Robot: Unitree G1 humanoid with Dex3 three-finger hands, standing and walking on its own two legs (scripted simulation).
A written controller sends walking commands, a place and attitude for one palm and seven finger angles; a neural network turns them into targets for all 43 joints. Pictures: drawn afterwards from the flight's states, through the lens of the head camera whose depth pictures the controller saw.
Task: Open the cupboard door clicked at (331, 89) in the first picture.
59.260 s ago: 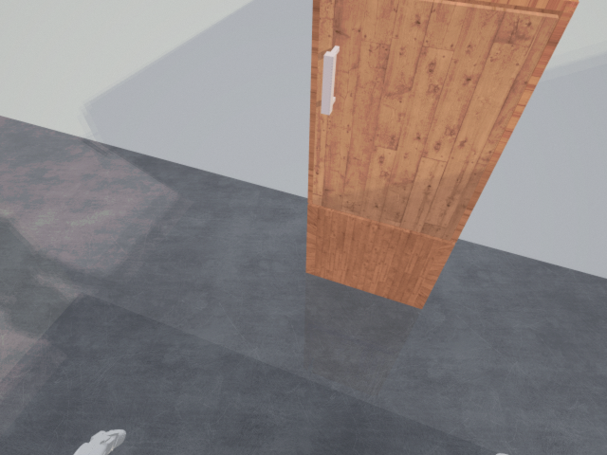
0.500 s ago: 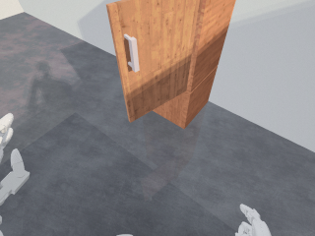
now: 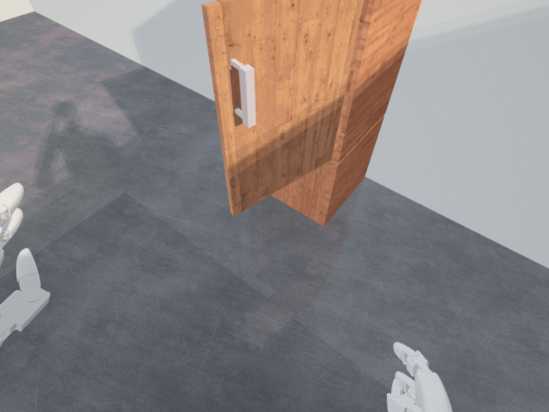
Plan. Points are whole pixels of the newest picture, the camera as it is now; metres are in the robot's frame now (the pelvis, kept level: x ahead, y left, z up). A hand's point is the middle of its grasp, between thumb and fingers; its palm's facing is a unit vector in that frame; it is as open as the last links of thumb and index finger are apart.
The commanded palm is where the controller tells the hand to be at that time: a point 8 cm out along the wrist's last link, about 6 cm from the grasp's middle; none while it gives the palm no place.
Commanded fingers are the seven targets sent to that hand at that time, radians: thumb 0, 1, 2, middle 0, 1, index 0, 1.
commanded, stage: stop stepping back and stand still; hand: left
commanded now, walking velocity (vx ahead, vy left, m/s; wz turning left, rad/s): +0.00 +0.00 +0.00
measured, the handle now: (242, 93) +0.70 +0.13 +0.08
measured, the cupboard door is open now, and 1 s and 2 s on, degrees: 76 76 76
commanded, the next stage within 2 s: let the arm hang, fingers relaxed in 0.06 s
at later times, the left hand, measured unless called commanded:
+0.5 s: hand out of the picture +0.03 +0.17 -0.17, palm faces -0.01 -0.98 -0.18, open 7.1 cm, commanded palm none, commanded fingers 0.00 0.90 0.90 -0.20 -0.30 -0.20 -0.30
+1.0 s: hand out of the picture +0.04 +0.22 -0.15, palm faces +0.02 -0.94 -0.33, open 7.4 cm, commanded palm none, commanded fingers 0.00 0.90 0.90 -0.20 -0.30 -0.20 -0.30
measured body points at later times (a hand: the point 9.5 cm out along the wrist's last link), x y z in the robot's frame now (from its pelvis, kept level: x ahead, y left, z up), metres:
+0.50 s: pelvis -0.02 +0.00 +0.00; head +0.02 +0.01 +0.44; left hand +0.03 +0.23 -0.16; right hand +0.04 -0.27 -0.14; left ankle +0.00 +0.09 -0.74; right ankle +0.02 -0.09 -0.74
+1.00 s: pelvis -0.01 -0.02 +0.01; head +0.00 -0.04 +0.45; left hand +0.04 +0.26 -0.13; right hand +0.03 -0.27 -0.16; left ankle +0.00 +0.09 -0.74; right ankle +0.02 -0.09 -0.74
